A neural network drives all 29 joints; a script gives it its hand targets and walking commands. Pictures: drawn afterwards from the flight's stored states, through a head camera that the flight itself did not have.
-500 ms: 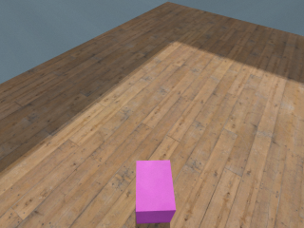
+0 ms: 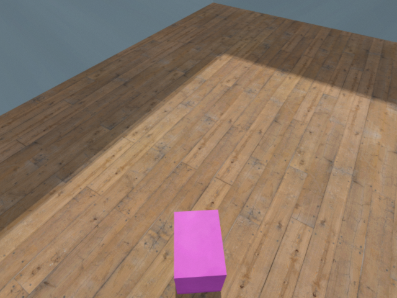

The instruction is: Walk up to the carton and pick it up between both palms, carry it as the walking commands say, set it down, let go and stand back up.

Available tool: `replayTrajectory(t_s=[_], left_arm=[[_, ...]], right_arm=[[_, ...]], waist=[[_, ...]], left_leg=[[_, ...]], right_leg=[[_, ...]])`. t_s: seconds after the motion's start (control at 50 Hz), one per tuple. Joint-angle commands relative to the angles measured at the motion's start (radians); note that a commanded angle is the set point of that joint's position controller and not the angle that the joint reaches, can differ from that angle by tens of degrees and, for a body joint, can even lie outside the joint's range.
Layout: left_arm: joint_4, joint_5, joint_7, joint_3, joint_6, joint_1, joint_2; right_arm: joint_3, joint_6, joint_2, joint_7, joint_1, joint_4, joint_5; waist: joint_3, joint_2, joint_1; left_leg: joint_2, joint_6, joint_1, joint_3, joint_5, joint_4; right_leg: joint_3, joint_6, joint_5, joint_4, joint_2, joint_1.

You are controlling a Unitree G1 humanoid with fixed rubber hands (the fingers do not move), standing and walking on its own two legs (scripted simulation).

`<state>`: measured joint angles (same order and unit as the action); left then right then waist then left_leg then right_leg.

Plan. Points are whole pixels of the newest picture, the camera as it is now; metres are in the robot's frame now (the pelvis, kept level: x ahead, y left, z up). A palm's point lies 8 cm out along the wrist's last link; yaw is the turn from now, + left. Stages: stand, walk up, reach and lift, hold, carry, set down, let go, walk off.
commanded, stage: walk up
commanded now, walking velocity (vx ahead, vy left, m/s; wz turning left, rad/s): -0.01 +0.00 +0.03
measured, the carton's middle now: (197, 251) +0.44 -0.01 -0.65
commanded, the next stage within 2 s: stand in 1.46 s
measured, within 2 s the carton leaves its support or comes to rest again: neither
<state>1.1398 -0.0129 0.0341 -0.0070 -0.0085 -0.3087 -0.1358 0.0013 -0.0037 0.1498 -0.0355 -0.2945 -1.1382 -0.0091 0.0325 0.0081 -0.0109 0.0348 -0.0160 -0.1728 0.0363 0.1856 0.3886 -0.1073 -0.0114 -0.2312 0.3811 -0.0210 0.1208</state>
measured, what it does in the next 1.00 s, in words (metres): stands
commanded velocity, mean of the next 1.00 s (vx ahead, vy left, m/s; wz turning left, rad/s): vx -0.01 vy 0.00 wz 0.04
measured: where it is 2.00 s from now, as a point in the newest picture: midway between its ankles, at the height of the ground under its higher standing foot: outside the picture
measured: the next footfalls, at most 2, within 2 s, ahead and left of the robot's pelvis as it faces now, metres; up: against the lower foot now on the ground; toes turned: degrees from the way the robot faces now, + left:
none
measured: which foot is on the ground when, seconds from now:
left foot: down 0.00-1.00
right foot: down 0.00-1.00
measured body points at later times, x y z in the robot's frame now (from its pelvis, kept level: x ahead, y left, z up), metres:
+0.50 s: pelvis +0.00 +0.00 +0.00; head +0.01 +0.00 +0.45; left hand -0.03 +0.22 -0.16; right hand +0.00 -0.22 -0.16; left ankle +0.02 +0.13 -0.74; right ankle -0.01 -0.11 -0.74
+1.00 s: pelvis +0.00 +0.00 +0.00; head +0.01 +0.00 +0.45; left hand -0.04 +0.21 -0.16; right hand +0.00 -0.22 -0.16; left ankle +0.02 +0.13 -0.74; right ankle -0.01 -0.11 -0.74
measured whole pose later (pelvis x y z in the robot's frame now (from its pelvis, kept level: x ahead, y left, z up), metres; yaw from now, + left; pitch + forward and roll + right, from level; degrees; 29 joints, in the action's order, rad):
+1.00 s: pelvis +0.00 +0.00 +0.00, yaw +1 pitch -2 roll +0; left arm 1.13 -0.01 0.04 -0.01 -0.01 -0.33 -0.14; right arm 0.00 -0.01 0.13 -0.04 -0.30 -1.12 -0.01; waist 0.04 0.00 -0.02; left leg 0.03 -0.02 -0.20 0.01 0.20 0.43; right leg -0.13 -0.01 -0.25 0.41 -0.02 0.13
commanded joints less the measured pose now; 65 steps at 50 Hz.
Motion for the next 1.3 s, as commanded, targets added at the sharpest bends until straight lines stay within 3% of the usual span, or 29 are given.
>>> replayTrajectory(t_s=[0.0,1.28], left_arm=[[-0.010,0.001,0.004,-0.011,-0.003,-0.066,-0.084],[-0.016,0.001,0.010,-0.013,-0.003,-0.113,-0.067]], right_arm=[[-0.009,-0.006,0.071,-0.003,-0.049,0.017,-0.001],[-0.012,-0.010,0.054,-0.002,-0.079,0.035,-0.005]], waist=[[0.050,-0.016,-0.003],[0.062,-0.001,-0.007]], left_leg=[[0.070,0.025,-0.027,-0.070,-0.088,-0.046],[0.076,0.018,-0.074,-0.098,-0.079,-0.020]], right_leg=[[0.110,-0.008,0.040,-0.094,-0.106,0.050],[0.085,-0.010,0.022,-0.069,-0.108,0.042]])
